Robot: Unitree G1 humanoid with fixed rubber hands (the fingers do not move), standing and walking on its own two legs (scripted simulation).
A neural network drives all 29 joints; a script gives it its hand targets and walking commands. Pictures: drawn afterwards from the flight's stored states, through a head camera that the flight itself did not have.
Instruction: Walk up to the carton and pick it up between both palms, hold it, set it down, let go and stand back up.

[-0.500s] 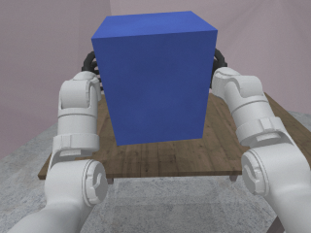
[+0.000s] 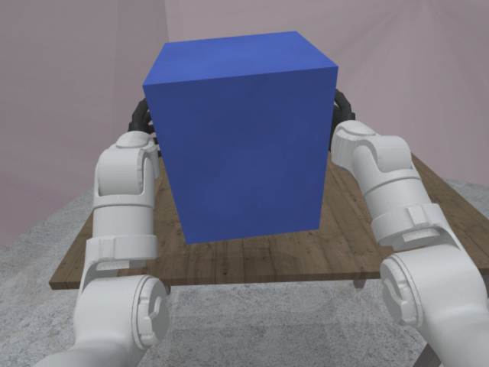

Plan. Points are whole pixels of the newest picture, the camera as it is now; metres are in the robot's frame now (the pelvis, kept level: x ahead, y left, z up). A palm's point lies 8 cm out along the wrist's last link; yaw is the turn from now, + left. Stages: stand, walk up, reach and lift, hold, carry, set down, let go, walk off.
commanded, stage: hold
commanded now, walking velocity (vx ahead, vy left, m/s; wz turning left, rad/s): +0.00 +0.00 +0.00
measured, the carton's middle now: (242, 136) +0.39 +0.00 +0.28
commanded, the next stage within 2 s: none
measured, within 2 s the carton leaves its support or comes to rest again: neither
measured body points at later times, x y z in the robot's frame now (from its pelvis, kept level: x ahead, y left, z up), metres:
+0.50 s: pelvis +0.00 +0.00 +0.00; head -0.09 +0.02 +0.44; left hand +0.39 +0.16 +0.31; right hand +0.39 -0.14 +0.32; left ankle +0.02 +0.08 -0.74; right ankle +0.02 -0.09 -0.74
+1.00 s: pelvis -0.01 +0.00 +0.00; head -0.09 +0.02 +0.44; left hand +0.38 +0.16 +0.30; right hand +0.38 -0.15 +0.30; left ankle +0.02 +0.08 -0.74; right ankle +0.02 -0.09 -0.74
